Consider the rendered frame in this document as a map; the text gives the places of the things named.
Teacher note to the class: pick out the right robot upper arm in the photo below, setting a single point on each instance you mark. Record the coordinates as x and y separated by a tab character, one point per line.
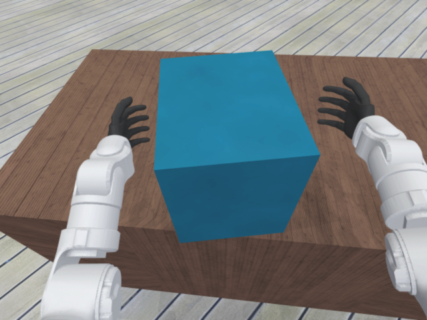
406	259

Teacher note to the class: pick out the left robot upper arm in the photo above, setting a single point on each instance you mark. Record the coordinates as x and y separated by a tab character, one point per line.
83	291

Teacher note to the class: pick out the robot left forearm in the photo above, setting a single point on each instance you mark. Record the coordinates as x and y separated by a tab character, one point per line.
95	206

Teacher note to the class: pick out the pedestal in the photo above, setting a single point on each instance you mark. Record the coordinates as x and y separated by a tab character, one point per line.
332	254

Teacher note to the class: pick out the right robot hand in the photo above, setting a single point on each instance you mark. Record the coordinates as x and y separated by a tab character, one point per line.
357	108

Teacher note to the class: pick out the left robot hand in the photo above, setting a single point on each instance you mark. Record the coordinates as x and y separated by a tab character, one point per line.
120	123

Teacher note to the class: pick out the robot right forearm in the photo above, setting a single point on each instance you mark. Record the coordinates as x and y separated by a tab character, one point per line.
398	169

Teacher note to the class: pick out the carton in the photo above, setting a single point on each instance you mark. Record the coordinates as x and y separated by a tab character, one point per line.
233	153

